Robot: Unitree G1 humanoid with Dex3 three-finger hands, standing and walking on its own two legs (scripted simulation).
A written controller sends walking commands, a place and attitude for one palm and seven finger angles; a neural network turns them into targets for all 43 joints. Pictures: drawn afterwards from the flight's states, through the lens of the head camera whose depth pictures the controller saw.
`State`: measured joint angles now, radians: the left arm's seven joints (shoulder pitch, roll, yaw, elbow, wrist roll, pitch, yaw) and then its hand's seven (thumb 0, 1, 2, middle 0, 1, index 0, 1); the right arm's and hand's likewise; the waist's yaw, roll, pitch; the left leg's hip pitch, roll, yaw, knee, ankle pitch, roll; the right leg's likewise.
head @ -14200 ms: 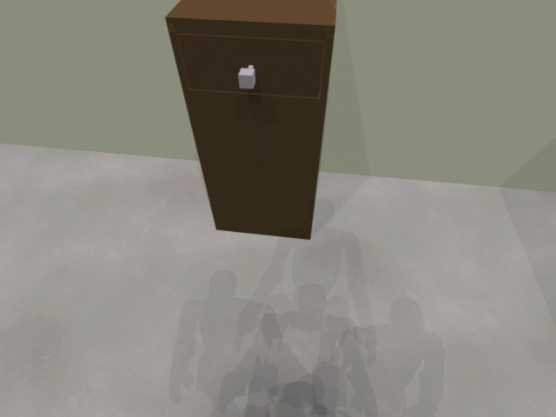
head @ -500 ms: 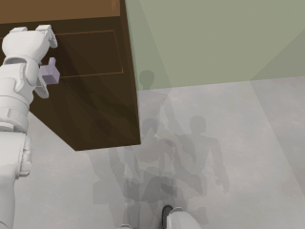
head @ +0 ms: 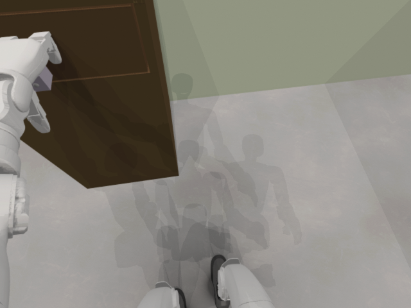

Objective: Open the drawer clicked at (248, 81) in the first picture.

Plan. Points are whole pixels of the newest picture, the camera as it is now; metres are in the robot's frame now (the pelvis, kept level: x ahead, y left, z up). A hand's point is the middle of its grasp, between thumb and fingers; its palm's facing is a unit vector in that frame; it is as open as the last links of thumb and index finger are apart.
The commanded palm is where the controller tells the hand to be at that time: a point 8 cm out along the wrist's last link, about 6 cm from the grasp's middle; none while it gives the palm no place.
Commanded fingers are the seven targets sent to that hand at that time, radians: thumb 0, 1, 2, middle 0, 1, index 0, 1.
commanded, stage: lower the fingers behind the handle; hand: left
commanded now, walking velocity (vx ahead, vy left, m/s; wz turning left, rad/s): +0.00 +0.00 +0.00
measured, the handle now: (37, 68) +0.57 +0.26 +0.07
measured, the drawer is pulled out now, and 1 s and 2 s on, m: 0.00 0.00 0.04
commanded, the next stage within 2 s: close the thumb around the handle in 0.36 s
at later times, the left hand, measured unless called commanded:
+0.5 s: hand (35, 84) +0.54 +0.26 +0.07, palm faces -0.06 -0.02 -1.00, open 13.6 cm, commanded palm +0.53 +0.27 +0.11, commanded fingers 0.00 -0.33 0.37 -0.31 -1.22 -0.31 -1.22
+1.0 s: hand (37, 90) +0.54 +0.27 +0.06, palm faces -0.08 +0.00 -1.00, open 7.4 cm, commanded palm +0.53 +0.26 +0.11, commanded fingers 0.00 0.90 0.90 -0.40 -1.35 -0.40 -1.35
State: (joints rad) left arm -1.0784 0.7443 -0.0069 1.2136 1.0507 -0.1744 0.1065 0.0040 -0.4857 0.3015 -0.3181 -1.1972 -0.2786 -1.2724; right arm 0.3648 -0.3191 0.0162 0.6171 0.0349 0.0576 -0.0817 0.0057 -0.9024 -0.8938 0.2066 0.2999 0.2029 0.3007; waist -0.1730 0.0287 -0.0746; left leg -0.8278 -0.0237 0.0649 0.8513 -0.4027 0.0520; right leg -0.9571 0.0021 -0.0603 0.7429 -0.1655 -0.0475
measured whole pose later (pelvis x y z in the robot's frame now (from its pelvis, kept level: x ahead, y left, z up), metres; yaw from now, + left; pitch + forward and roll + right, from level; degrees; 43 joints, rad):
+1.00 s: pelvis +0.05 +0.02 +0.02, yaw +1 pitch +20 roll -1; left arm -0.90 0.56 -0.03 1.15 1.08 -0.12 0.29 0.00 0.43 0.71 -0.39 -1.31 -0.37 -1.31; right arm 0.32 -0.28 -0.02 0.69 -0.01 0.12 -0.02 0.01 -0.90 -0.89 0.21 0.30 0.20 0.30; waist -0.10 0.05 -0.12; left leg -0.67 -0.04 0.03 0.76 -0.43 0.06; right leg -0.80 0.00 -0.08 0.68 -0.22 -0.03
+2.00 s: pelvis +0.09 +0.02 +0.03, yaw +0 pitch +17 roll -1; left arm -0.49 0.45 -0.04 0.69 1.04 -0.07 0.28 0.03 0.41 0.76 -0.42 -1.35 -0.41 -1.35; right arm 0.24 -0.27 -0.06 0.66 0.00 0.14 0.01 0.01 -0.90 -0.89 0.20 0.30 0.20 0.30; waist 0.00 0.08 -0.13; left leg -0.48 -0.04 0.03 0.64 -0.43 0.06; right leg -0.63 0.01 -0.06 0.60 -0.25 -0.01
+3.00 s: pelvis +0.04 +0.01 +0.02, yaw -1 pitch +18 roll +0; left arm -0.76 0.57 0.05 1.03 1.07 -0.16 0.29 0.02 0.43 0.73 -0.42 -1.35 -0.38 -1.35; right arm 0.32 -0.28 -0.04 0.70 -0.01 0.10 -0.03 0.01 -0.90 -0.89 0.21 0.30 0.20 0.30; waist -0.09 0.05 -0.11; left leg -0.64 -0.03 0.06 0.75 -0.42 0.06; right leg -0.79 0.01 -0.03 0.68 -0.20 -0.03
